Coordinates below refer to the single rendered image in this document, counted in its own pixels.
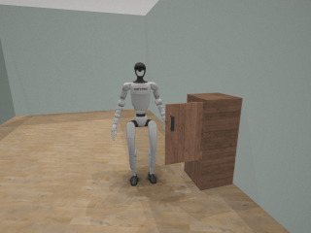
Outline left robot thigh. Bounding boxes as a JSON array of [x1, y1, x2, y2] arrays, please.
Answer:
[[147, 119, 157, 156]]

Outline robot torso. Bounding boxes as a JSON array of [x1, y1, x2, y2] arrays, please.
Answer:
[[130, 81, 151, 127]]

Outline left robot upper arm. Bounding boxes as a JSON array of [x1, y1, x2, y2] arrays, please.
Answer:
[[149, 82, 162, 106]]

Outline handle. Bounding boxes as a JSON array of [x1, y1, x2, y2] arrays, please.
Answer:
[[170, 116, 175, 132]]

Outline cupboard door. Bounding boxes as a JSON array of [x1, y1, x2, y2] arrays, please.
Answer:
[[164, 102, 204, 165]]

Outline right robot upper arm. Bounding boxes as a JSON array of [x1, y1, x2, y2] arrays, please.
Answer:
[[119, 83, 131, 107]]

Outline robot right hand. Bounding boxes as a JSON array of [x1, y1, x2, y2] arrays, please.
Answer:
[[111, 124, 120, 141]]

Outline left robot forearm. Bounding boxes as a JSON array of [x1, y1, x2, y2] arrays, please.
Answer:
[[157, 99, 166, 122]]

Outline right robot forearm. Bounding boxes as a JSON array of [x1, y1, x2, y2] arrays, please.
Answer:
[[113, 100, 122, 124]]

